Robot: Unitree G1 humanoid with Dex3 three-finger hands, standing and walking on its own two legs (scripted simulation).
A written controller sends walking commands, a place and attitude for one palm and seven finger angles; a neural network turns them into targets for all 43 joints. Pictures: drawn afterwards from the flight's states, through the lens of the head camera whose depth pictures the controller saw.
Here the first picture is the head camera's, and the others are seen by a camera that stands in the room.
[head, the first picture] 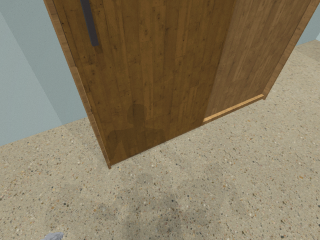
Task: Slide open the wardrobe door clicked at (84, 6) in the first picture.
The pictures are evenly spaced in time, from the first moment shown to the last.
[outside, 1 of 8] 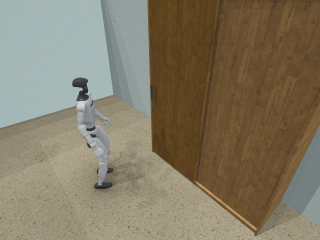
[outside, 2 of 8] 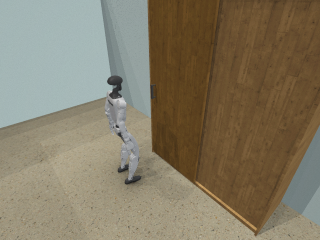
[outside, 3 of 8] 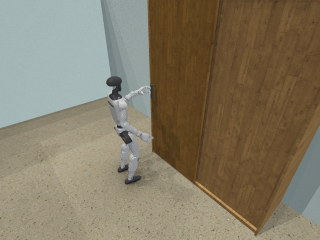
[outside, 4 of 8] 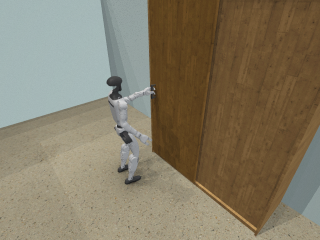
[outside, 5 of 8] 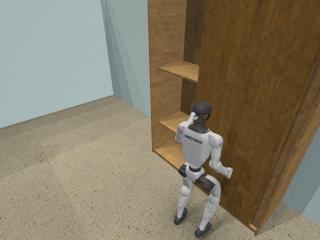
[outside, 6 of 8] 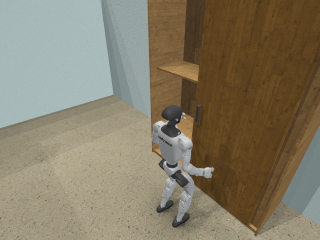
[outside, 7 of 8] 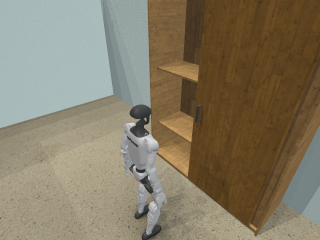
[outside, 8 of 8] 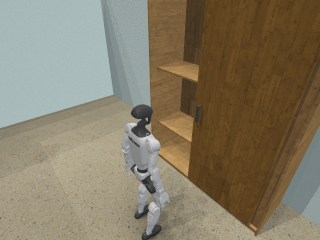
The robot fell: no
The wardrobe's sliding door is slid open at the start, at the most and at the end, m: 0.00 0.69 0.68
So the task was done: yes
